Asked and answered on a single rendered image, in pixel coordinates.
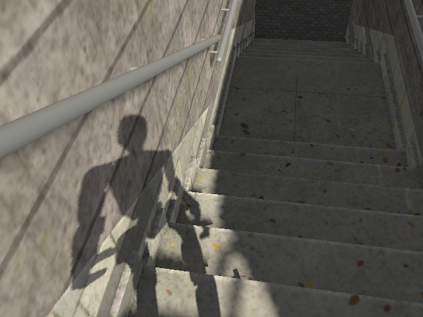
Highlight stairs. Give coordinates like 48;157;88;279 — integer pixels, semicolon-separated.
128;135;423;317
239;38;373;63

